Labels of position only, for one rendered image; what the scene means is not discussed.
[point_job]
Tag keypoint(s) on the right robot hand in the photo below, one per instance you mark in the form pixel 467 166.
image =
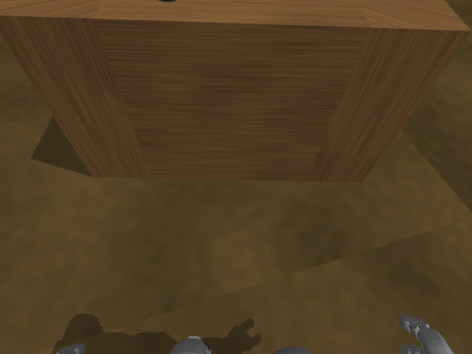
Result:
pixel 431 342

